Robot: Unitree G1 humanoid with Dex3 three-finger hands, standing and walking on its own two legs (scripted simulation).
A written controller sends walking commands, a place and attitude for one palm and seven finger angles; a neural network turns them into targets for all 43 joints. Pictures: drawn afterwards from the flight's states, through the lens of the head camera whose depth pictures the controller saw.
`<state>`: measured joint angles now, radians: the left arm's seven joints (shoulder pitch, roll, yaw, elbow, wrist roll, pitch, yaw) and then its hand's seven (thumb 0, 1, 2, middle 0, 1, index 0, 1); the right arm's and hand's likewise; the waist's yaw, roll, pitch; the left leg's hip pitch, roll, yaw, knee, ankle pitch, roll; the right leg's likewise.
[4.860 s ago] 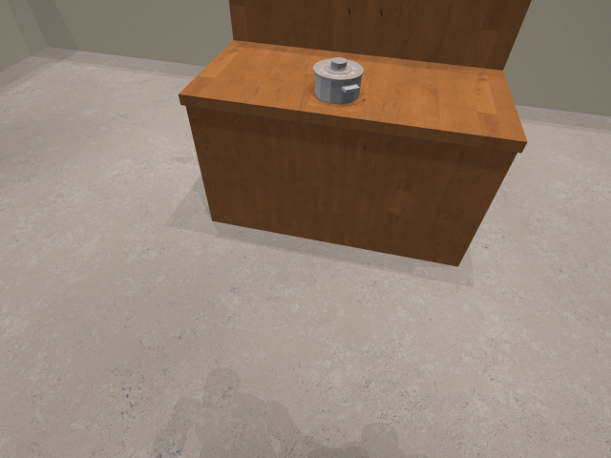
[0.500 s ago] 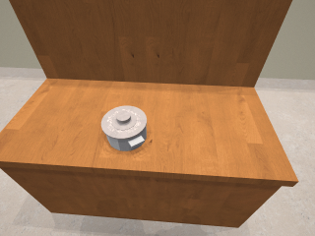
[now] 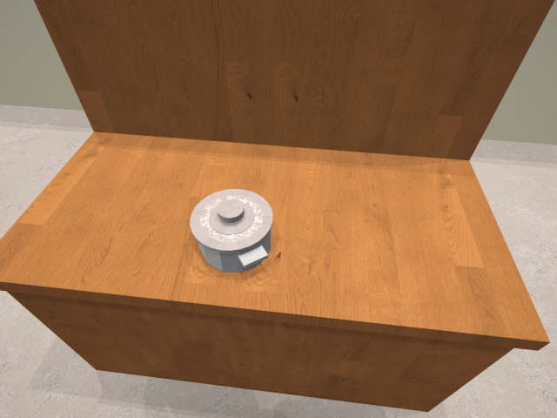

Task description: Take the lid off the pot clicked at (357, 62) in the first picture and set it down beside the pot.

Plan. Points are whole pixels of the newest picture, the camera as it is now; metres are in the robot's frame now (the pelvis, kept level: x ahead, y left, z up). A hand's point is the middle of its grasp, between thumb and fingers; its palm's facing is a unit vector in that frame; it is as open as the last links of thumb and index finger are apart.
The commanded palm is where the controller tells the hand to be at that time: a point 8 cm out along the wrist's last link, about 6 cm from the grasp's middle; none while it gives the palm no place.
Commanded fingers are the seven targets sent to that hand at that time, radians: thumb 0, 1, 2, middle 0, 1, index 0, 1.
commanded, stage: come to a stop and stand still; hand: left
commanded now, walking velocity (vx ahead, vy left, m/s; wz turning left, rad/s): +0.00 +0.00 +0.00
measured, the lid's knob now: (230, 210) +0.50 +0.14 -0.02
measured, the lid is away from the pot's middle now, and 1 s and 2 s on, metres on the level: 0.00 0.00 0.00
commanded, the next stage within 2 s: look again from close up in 0.12 s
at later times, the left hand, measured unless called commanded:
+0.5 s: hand out of the picture -0.01 +0.19 -0.19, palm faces +0.03 -0.98 -0.17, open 7.4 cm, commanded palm none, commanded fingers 0.00 0.90 0.90 -0.20 -0.30 -0.20 -0.30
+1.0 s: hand out of the picture -0.04 +0.22 -0.19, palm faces +0.03 -0.99 -0.16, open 7.4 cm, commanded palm none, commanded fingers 0.00 0.90 0.90 -0.20 -0.30 -0.20 -0.30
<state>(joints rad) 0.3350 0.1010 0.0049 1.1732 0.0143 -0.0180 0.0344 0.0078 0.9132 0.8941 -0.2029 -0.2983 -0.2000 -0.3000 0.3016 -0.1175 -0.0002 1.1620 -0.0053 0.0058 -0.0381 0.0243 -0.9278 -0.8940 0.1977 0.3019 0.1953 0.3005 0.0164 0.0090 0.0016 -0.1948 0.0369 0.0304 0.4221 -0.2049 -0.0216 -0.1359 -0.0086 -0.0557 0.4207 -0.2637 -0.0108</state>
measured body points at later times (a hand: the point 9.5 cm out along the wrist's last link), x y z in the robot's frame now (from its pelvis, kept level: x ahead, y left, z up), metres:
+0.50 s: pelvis +0.00 +0.03 -0.01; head -0.01 +0.04 +0.44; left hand -0.01 +0.25 -0.18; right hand +0.02 -0.20 -0.16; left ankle +0.01 +0.13 -0.74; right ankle -0.02 -0.11 -0.74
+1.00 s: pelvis -0.01 +0.05 -0.01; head -0.01 +0.08 +0.44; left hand -0.04 +0.27 -0.17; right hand +0.01 -0.18 -0.15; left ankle +0.01 +0.13 -0.74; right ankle -0.02 -0.11 -0.74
